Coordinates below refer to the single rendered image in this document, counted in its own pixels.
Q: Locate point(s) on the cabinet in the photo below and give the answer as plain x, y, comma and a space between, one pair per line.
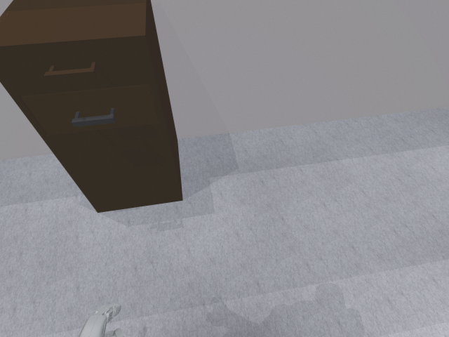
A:
119, 167

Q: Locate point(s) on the robot left hand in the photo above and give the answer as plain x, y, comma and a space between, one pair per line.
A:
96, 324

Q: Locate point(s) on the drawer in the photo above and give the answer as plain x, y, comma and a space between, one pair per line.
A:
54, 111

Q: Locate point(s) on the handle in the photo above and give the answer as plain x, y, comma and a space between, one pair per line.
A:
64, 75
88, 121

